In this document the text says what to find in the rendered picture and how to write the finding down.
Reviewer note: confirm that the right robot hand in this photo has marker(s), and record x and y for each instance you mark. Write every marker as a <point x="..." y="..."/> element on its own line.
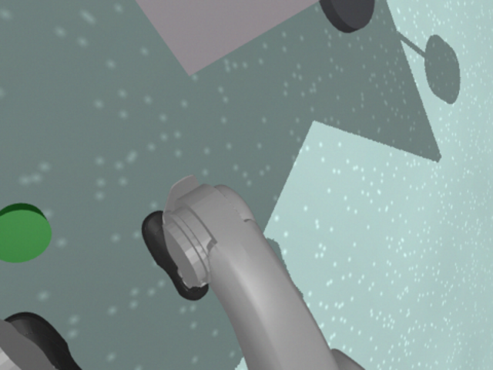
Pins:
<point x="345" y="362"/>

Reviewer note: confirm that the left robot foot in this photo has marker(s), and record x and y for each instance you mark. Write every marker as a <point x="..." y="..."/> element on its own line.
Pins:
<point x="38" y="330"/>

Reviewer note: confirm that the right robot foot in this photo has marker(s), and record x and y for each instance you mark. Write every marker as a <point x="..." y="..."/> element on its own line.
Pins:
<point x="153" y="235"/>

